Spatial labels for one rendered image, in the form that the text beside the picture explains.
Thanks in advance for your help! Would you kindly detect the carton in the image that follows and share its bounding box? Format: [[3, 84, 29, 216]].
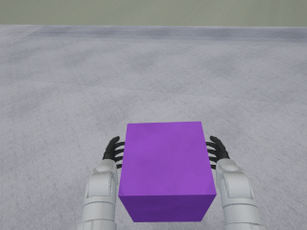
[[118, 121, 217, 222]]

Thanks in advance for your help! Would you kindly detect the robot right forearm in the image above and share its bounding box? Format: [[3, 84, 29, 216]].
[[216, 158, 268, 230]]

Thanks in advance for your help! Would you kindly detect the left robot hand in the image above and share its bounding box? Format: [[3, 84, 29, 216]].
[[102, 136, 125, 169]]

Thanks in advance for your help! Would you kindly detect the right robot hand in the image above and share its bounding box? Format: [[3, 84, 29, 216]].
[[205, 136, 230, 170]]

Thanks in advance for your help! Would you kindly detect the robot left forearm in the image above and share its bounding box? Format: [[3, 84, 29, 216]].
[[76, 159, 118, 230]]

